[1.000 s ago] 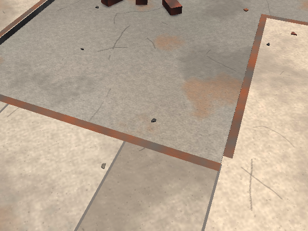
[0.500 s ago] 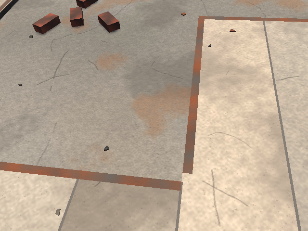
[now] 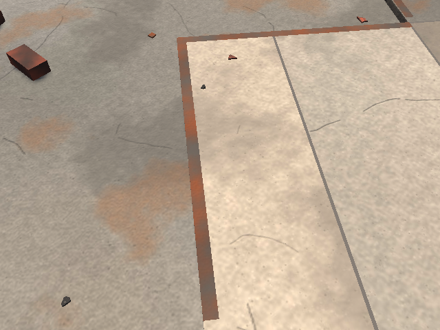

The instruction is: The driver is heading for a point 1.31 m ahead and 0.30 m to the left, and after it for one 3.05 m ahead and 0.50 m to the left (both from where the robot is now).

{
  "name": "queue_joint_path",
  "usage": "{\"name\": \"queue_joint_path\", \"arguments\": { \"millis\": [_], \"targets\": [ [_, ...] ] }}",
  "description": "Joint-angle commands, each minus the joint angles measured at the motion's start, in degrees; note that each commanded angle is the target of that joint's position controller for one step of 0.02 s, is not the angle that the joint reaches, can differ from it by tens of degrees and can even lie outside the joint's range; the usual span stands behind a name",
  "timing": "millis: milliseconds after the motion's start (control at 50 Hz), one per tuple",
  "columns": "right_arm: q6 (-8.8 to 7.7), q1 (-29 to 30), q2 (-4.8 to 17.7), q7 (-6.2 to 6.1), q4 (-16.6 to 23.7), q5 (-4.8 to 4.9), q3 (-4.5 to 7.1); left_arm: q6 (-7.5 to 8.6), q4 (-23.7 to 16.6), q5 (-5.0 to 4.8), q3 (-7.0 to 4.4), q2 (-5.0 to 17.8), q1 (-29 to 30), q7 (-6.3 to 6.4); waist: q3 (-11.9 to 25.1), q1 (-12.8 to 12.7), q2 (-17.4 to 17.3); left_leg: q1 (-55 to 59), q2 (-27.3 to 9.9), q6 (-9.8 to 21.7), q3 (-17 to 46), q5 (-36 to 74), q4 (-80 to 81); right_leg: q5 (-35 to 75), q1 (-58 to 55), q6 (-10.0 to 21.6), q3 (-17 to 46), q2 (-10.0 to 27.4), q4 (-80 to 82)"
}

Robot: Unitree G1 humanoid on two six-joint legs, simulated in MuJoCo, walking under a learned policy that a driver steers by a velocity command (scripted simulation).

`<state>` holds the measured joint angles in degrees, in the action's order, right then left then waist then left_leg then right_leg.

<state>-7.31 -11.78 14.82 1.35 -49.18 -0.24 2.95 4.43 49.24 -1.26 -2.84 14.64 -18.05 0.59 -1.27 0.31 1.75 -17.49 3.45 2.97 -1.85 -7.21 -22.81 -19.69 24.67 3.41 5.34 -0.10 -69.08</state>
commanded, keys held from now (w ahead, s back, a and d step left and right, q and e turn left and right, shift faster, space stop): w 0.04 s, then w+q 0.94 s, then w+e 0.02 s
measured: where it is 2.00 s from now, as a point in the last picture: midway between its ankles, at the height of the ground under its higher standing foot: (141, 189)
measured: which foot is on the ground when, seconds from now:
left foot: down 0.00-0.32, up 0.34-0.90, down 0.92-1.00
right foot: up 0.00-0.30, down 0.32-0.92, up 0.94-1.00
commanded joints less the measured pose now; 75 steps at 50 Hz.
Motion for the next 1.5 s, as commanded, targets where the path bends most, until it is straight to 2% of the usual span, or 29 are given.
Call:
{"name": "queue_joint_path", "arguments": {
  "millis": [20, 100, 220, 280, 320, 340, 360, 380, 400, 420, 480, 680, 800, 860, 900, 920, 940, 960, 980, 1000, 1020, 1060, 1100, 1220, 1340, 1400, 1440, 1480, 1500],
  "targets": [
    [-0.68, -1.5, 3.9, 0.19, 1.5, -0.07, 0.53, 0.6, -3.7, 0.24, -0.66, 2.3, -1.9, -0.08, 2.6, -1.1, -5.3, 9.1, -15.5, 11.0, 17.6, 2.5, 14.1, 3.2, 10.1, -0.2, 0.6, 6.4, 3.0],
    [-0.09, -4.9, 7.5, -0.41, 0.2, 0.89, 1.27, 1.0, -7.5, 1.53, 0.33, 1.4, 7.0, 0.01, -0.2, 0.4, -4.2, 6.6, -15.1, 12.0, 14.1, 5.8, 16.7, 10.5, 12.6, -2.2, -1.9, 7.5, 18.0],
    [1.49, -11.2, 9.3, -1.02, -1.5, 2.12, 1.4, 2.23, -10.3, 0.34, 0.6, 2.9, 17.5, -1.19, -0.9, 3.5, -6.0, 6.4, -13.9, 9.1, 12.6, 4.3, 12.7, 20.7, 3.7, -4.1, -3.7, 2.6, 36.1],
    [2.39, -10.9, 9.9, -1.49, -1.5, 2.19, 1.58, 3.0, -10.7, 0.14, -0.46, 5.8, 16.4, -1.57, 0.0, 0.9, -7.2, 8.9, -15.4, 7.0, 16.1, 0.9, 8.0, 17.0, -2.4, -2.7, -3.1, 1.8, 41.4],
    [2.63, -10.0, 7.7, -1.61, -0.6, 1.56, 0.81, 3.34, -7.8, 0.69, -2.44, 9.6, 5.1, -0.9, 6.0, -4.7, -5.8, 4.6, -10.7, 4.1, 13.4, 4.6, -5.3, 14.3, -18.9, 0.2, -1.7, 3.9, 43.2],
    [2.4, -9.3, 3.4, -1.55, 1.4, 0.09, -0.58, 3.14, -6.7, 1.39, -3.67, 14.2, -5.2, -0.35, 14.8, -8.6, 2.7, -5.0, -5.7, 1.6, 8.6, -7.7, -24.4, 12.0, -33.7, 3.8, 9.6, 15.8, 43.2],
    [1.4, -15.9, -0.6, -1.67, 3.0, 1.98, -1.56, 2.32, -5.7, 1.97, -4.27, 16.9, -7.5, -0.85, 19.3, -5.3, 19.9, -23.3, -0.4, 0.0, 5.6, -26.2, -40.5, 0.1, -45.1, 10.9, 33.1, 26.0, 50.3],
    [1.32, -14.7, 5.9, -1.93, 2.0, 3.1, -0.01, 2.57, -6.5, 1.76, -2.86, 10.7, -5.3, -1.13, 14.6, -5.7, 11.7, -27.6, -3.7, 0.1, 10.7, -23.7, -48.4, -4.7, -40.1, 9.8, 34.2, 24.4, 52.7],
    [1.6, -10.9, 8.0, -1.94, 2.7, 3.22, 0.87, 2.75, -7.0, 1.28, -1.88, 7.5, -1.8, -1.21, 8.9, -5.0, 7.3, -28.4, -5.6, 0.5, 10.7, -18.1, -49.4, -0.7, -33.6, 7.8, 24.7, 22.6, 52.9],
    [2.17, -9.6, 7.1, -2.09, 2.7, 2.7, 0.98, 2.78, -7.3, 1.36, -1.32, 6.1, 2.3, -1.49, 6.4, -3.0, 3.7, -25.4, -7.8, -0.1, 9.8, -13.6, -48.1, 6.2, -27.5, 6.7, 17.5, 19.7, 54.2],
    [4.0, -8.4, 4.3, -1.43, 3.6, 2.13, 1.33, 3.06, -6.3, 1.79, -1.18, 4.1, 6.3, -1.61, 2.3, -0.1, 4.9, -20.4, -10.5, -0.9, 8.4, -7.1, -43.6, 17.3, -18.6, 5.8, 4.6, 15.0, 58.4],
    [4.12, 5.2, 3.5, 1.26, 10.4, 1.58, 1.62, 2.91, -2.4, 1.7, -2.93, 8.2, 1.6, 0.24, -1.9, -2.8, 0.0, -25.5, -9.9, -0.8, 6.9, 15.9, -22.5, 25.4, -23.8, 5.6, -11.4, 15.2, 57.9],
    [4.72, 14.8, 1.9, 3.54, 15.6, 1.68, 0.8, 0.49, -0.7, 0.3, -3.89, 10.9, -2.5, 0.66, -6.1, -5.6, 0.5, -23.2, -8.9, 0.7, 1.5, 11.7, -10.7, 23.9, -27.8, 3.0, -15.3, 17.2, 53.9],
    [5.13, 10.5, 5.2, 3.53, 15.8, 1.26, 2.45, -0.65, -0.9, -0.55, -4.94, 14.2, -1.6, 1.03, -2.3, -1.8, 1.6, -14.5, -4.8, 3.5, -2.3, 2.2, -8.7, 45.4, -31.1, 1.6, -16.9, 17.8, 43.9],
    [5.42, -4.7, 9.5, 2.07, 11.4, 1.27, 5.16, -1.26, -1.3, -0.58, -4.71, 14.0, -0.3, 0.9, 5.8, 6.2, 0.6, 5.2, -0.8, 6.9, -3.9, 5.6, -4.8, 51.4, -26.5, -0.7, -19.3, 15.0, 23.0],
    [5.93, -12.1, 12.5, 0.78, 8.9, 1.37, 6.33, -0.71, -2.3, 0.94, -3.54, 10.5, -0.3, 0.95, 9.7, 9.2, -3.4, 23.8, -5.5, 9.0, 3.9, 13.8, -7.5, 30.1, -9.1, -3.4, -18.8, 11.8, 4.1],
    [6.07, -10.9, 18.3, 0.02, 9.2, 1.32, 6.44, 1.19, -4.1, 3.86, -1.13, 1.7, -4.3, 0.04, 14.1, 2.1, -23.5, 41.0, -15.3, 15.1, 21.9, 41.0, -15.7, -22.1, 14.4, -6.2, -14.7, 1.4, -22.6],
    [5.32, -15.0, 17.6, 1.03, 11.3, 0.91, 5.81, 3.81, -7.6, 0.95, -0.77, 6.4, -5.0, -0.94, 30.8, 5.4, -15.4, 50.3, -24.4, 25.6, 43.4, 18.7, -4.6, -21.0, 23.1, -6.6, -1.5, -0.4, -28.0],
    [5.21, -17.2, 13.9, 1.36, 9.3, 0.77, 5.49, 4.76, -8.9, -1.71, -1.36, 8.4, 3.7, -0.7, 24.8, 8.2, -6.6, 46.7, -22.2, 22.2, 41.0, 7.8, 1.6, -15.1, 27.5, -5.6, -0.3, 1.6, -25.8],
    [4.95, -12.0, 10.8, 1.27, 8.2, 1.62, 4.51, 4.35, -8.9, -1.76, -0.94, 7.6, 5.1, -0.05, 14.2, 5.0, -2.4, 36.6, -20.6, 18.7, 33.5, 5.9, 3.1, -9.1, 30.2, -4.8, -2.5, 4.3, -20.9],
    [4.51, -5.0, 7.2, 1.01, 10.1, 1.38, 2.96, 3.46, -7.7, -0.37, -0.94, 8.2, 4.4, 0.82, 10.2, 2.0, -0.2, 25.8, -19.7, 16.5, 28.4, 11.2, 3.3, -4.2, 26.0, -4.8, -2.5, 7.1, -18.3],
    [3.72, 0.0, 5.8, 0.8, 10.5, 0.39, 2.19, 1.47, -6.6, 0.71, -1.59, 8.7, 0.3, 0.77, 6.5, -2.3, -2.6, 11.1, -17.4, 14.8, 22.7, 19.6, 5.2, 0.0, 17.3, -5.0, -1.6, 9.7, -14.5],
    [3.12, -1.5, 6.5, 0.69, 8.2, 0.34, 2.17, 0.21, -6.7, 0.7, -0.91, 5.9, -0.4, 0.56, 4.5, -3.3, -4.0, 5.9, -15.9, 13.3, 17.2, 25.0, 6.1, 1.0, 17.3, -4.6, -2.7, 10.1, -13.4],
    [2.87, -6.5, 6.5, -1.1, 4.4, -0.09, 1.75, -0.06, -10.8, 0.67, 0.48, 3.1, 10.3, 0.02, 0.7, 1.0, -4.5, 9.2, -11.8, 5.9, 4.9, 32.4, 9.6, 17.3, 23.4, -3.2, -3.9, 7.9, 5.9],
    [4.03, -10.3, 6.3, -2.66, 1.8, -0.44, 1.26, 1.64, -15.0, -0.16, 1.33, 0.3, 19.1, -3.26, -1.8, 4.8, -3.6, 23.3, -15.2, 2.1, 0.9, 35.0, 9.3, 23.9, 28.8, -0.5, -5.8, 3.7, 22.7],
    [4.44, -8.5, 8.4, -3.16, 2.4, -0.69, 1.43, 1.51, -15.8, -0.07, 0.69, 1.1, 17.2, -4.4, 0.9, 2.2, -7.6, 23.0, -15.1, 1.5, -2.3, 58.5, 3.8, 17.4, 16.7, 1.3, -12.2, -1.0, 24.1],
    [4.61, -6.9, 10.2, -3.83, 3.1, -0.53, 1.78, 1.0, -14.5, -0.14, -0.84, 4.6, 9.3, -4.4, 5.1, -2.5, -10.8, 24.8, -15.1, 0.8, -2.4, 69.3, -7.2, 15.0, 6.2, 2.9, -12.8, -4.1, 28.5],
    [4.14, -2.6, 11.7, -3.56, 4.0, -0.03, 2.31, 0.04, -10.3, 0.0, -3.22, 9.1, -5.8, -3.38, 9.4, -11.1, -7.4, 16.1, -11.5, -0.6, -4.6, 56.7, -29.7, 24.7, -16.2, 5.2, -9.4, -4.3, 41.9],
    [2.81, -4.6, 3.6, -2.68, 6.3, -2.77, 0.33, -0.56, -8.4, 0.55, -3.34, 12.5, -9.7, -2.21, 12.2, -7.5, 10.2, -6.4, -3.3, -2.4, -3.3, -6.5, -53.8, 41.4, -35.7, 10.1, 7.4, 7.6, 34.1]
  ]
}}
Next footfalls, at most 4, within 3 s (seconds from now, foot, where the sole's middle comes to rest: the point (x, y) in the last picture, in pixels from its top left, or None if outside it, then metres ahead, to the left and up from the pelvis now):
0.32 right None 0.34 -0.15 -0.78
0.92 left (168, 308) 0.56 0.19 -0.82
1.48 right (174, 202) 0.96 0.20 -0.82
1.94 left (112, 162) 1.15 0.46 -0.82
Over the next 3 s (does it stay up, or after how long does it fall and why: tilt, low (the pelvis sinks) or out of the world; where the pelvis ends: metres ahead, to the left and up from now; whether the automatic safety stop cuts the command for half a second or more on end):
stays up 1.58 0.30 -0.05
